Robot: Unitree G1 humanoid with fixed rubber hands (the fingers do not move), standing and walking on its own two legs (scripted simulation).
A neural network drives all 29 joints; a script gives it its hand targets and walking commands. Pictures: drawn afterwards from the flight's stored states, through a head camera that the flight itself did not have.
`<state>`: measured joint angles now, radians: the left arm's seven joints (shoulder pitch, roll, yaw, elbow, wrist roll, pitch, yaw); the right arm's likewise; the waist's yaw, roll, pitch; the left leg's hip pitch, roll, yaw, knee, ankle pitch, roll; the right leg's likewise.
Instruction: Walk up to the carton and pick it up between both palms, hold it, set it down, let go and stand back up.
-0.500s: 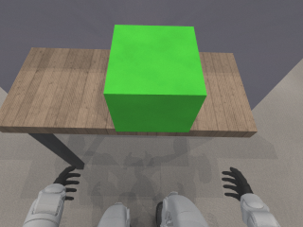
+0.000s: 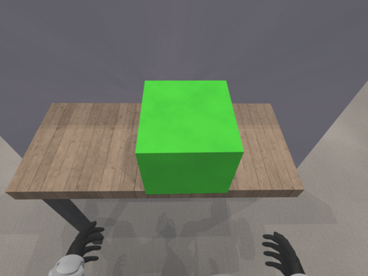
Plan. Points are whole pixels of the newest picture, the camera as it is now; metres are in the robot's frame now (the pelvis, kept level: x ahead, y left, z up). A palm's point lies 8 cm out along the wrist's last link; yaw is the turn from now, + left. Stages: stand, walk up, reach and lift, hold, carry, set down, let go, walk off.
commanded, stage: reach and lift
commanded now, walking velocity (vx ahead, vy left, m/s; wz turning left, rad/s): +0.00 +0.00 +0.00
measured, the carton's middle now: (186, 136) +0.44 -0.02 +0.01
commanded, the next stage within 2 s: none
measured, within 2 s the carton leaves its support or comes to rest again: neither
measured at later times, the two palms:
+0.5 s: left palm (74, 260) +0.17 +0.23 -0.04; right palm (295, 264) +0.14 -0.22 -0.04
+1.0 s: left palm (80, 238) +0.20 +0.21 +0.00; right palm (290, 236) +0.19 -0.21 +0.00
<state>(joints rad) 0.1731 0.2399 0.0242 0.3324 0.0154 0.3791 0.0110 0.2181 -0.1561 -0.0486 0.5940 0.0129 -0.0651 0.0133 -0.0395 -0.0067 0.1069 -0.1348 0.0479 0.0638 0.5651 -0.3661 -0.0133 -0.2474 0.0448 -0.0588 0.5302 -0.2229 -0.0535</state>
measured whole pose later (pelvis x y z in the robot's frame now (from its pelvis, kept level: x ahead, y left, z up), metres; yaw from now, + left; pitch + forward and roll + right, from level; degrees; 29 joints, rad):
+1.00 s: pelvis +0.02 +0.02 +0.01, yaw +0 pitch -3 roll -1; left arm 0.32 0.17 -0.12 0.22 -0.11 -0.10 0.11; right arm 0.35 -0.17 -0.08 0.33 0.16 -0.20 0.05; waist 0.00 -0.01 0.02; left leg -0.01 0.02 0.07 0.35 -0.29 0.01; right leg -0.12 0.03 -0.05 0.33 -0.15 -0.03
